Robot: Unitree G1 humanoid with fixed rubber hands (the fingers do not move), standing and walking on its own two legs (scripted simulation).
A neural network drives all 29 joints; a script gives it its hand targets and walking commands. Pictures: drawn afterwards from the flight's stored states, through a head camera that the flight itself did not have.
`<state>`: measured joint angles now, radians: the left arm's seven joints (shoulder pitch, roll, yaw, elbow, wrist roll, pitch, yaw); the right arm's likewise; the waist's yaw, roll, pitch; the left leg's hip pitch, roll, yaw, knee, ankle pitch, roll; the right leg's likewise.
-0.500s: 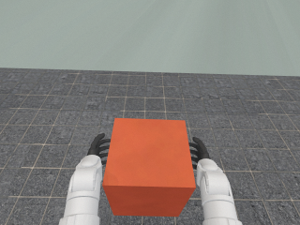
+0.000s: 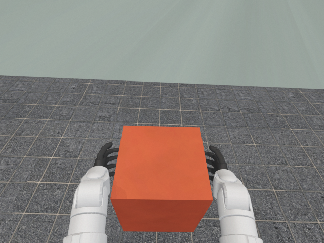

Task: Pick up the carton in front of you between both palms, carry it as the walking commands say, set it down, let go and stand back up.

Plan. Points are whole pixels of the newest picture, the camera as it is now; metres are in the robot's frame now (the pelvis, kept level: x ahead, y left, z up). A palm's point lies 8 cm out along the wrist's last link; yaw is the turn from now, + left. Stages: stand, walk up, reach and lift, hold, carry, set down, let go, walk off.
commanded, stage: carry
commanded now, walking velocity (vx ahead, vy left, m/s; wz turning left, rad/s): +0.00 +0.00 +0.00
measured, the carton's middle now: (160, 181) +0.31 +0.01 -0.03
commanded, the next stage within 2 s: none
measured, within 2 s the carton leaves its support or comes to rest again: neither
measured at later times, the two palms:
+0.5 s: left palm (101, 172) +0.29 +0.15 +0.05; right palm (221, 176) +0.29 -0.15 +0.04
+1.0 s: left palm (109, 173) +0.29 +0.13 +0.04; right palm (229, 178) +0.29 -0.17 +0.04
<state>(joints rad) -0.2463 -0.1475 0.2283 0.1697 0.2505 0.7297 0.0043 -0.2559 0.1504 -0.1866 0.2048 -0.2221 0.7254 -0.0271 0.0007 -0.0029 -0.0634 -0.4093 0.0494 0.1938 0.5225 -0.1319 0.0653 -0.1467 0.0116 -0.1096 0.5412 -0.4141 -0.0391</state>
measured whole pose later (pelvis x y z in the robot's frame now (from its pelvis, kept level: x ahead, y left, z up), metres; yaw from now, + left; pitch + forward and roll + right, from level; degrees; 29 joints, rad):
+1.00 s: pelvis -0.01 -0.02 +0.00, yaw +0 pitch +1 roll +1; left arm -0.24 -0.15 0.22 0.16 0.25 0.73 0.00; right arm -0.24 0.15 -0.18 0.19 -0.23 0.73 -0.02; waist 0.00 -0.01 -0.06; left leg -0.41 0.05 0.18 0.51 -0.11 0.04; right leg -0.17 0.01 -0.13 0.58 -0.43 -0.06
